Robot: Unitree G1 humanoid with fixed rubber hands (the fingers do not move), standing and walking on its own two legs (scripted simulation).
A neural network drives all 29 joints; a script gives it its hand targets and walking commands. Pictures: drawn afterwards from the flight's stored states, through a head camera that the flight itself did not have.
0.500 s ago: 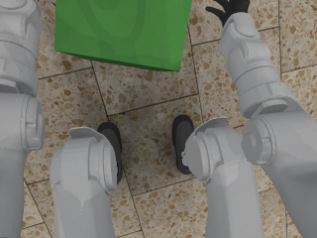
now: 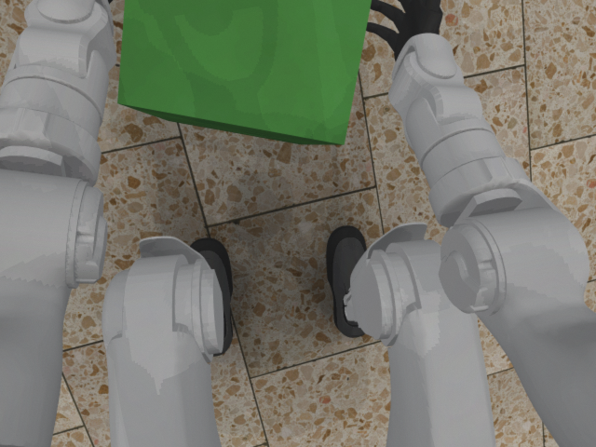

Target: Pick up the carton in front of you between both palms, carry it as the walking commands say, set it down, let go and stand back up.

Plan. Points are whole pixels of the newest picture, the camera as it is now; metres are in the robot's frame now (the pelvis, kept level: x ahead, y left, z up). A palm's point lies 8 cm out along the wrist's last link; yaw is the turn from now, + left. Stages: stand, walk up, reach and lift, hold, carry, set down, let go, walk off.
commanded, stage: reach and lift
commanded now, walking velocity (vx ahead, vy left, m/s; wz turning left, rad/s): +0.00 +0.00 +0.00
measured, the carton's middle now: (248, 46) +0.53 +0.06 -0.25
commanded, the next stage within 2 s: none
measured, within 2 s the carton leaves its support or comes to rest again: leaves its support in 0.28 s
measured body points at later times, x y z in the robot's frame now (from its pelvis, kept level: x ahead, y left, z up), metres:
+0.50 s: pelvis +0.01 +0.00 +0.00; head +0.33 +0.09 +0.30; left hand +0.54 +0.21 -0.14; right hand +0.54 -0.10 -0.11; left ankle +0.11 +0.12 -0.34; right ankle +0.14 -0.14 -0.34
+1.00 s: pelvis +0.01 -0.02 +0.12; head +0.26 +0.04 +0.50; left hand +0.50 +0.20 +0.05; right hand +0.50 -0.10 +0.06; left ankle +0.11 +0.12 -0.34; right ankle +0.14 -0.14 -0.34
